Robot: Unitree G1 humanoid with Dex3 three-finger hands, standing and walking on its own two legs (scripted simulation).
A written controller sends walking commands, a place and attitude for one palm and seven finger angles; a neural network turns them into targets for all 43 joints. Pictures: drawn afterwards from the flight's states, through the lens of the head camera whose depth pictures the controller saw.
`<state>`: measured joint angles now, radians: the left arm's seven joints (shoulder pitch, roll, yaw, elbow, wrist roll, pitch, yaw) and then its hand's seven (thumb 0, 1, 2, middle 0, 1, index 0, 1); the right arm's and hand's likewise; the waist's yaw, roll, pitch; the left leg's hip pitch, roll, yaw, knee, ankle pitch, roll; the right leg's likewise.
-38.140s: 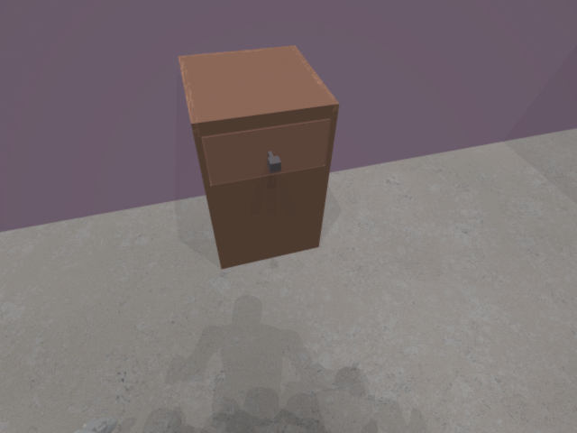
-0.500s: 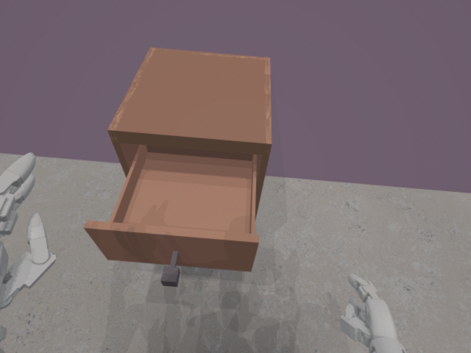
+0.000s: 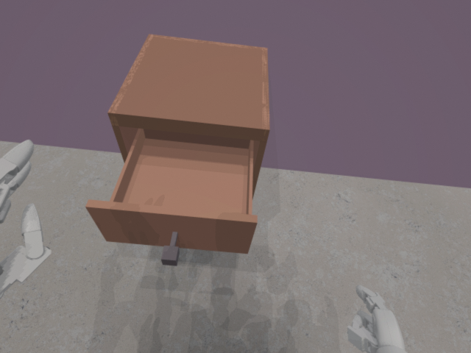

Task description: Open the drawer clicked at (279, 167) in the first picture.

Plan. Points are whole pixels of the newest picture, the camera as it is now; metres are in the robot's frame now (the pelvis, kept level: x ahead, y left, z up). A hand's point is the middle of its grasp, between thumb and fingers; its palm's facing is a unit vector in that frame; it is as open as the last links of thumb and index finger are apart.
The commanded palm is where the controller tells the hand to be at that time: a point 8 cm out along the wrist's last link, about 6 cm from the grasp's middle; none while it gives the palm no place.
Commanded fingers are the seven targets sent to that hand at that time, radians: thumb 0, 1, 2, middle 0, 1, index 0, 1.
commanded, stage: step back with the hand held close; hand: left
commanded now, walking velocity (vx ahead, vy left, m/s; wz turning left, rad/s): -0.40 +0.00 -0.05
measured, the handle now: (172, 248) +0.37 +0.15 -0.19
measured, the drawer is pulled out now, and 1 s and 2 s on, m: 0.26 0.26 0.26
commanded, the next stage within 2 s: stop stepping back and stand still in 0.24 s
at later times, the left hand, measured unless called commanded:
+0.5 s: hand out of the picture +0.09 +0.15 +0.18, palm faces +0.14 -0.82 -0.56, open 7.4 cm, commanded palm +0.02 +0.22 +0.19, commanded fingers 0.00 0.90 0.90 -0.20 -0.30 -0.20 -0.30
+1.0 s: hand out of the picture +0.00 +0.17 +0.20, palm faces +0.35 -0.79 -0.51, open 7.4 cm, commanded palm -0.06 +0.22 +0.19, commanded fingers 0.00 0.90 0.90 -0.20 -0.30 -0.20 -0.30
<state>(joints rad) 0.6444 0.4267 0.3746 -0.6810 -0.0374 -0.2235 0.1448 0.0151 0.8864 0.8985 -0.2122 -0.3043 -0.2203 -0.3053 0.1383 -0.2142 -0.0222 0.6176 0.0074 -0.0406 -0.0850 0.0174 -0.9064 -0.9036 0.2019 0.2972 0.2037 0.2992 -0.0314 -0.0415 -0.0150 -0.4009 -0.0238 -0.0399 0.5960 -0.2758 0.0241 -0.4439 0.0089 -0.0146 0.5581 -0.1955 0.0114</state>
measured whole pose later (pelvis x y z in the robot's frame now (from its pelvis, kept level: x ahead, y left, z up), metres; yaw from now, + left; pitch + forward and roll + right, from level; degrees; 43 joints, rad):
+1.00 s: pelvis -0.19 -0.06 +0.01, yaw +0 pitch +1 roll -1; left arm 0.68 0.44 0.43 -0.65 -0.06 -0.25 0.15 0.01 0.89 0.90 -0.21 -0.30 -0.22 -0.31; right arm 0.20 -0.18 0.01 0.61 0.03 -0.08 -0.04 0.02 -0.91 -0.90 0.20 0.30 0.20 0.30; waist -0.02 0.01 -0.01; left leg -0.33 0.02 0.06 0.65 -0.39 0.03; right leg -0.21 0.01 -0.11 0.51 -0.32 -0.04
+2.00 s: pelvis -0.20 -0.06 +0.02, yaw +0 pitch -2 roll +0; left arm 0.32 0.14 -0.02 1.12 0.01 0.00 0.04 0.01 0.91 0.90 -0.19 -0.30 -0.20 -0.30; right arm 0.29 -0.14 0.01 1.10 -0.01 0.02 -0.03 0.01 -0.92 -0.90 0.20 0.30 0.20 0.30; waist -0.01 0.03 0.08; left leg -0.17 0.00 0.07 0.40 -0.20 0.03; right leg -0.10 0.01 -0.08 0.38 -0.25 -0.03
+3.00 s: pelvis -0.18 -0.08 +0.02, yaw -1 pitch -1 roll +0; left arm 0.31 0.09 -0.01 1.15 0.01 -0.02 0.05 0.00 0.91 0.90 -0.20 -0.30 -0.20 -0.30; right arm 0.29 -0.11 0.00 1.14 -0.01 0.01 -0.05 0.01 -0.91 -0.90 0.20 0.30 0.20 0.30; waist -0.01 0.01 0.06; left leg -0.15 0.02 0.08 0.39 -0.21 0.00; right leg -0.09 0.03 -0.07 0.37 -0.26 -0.05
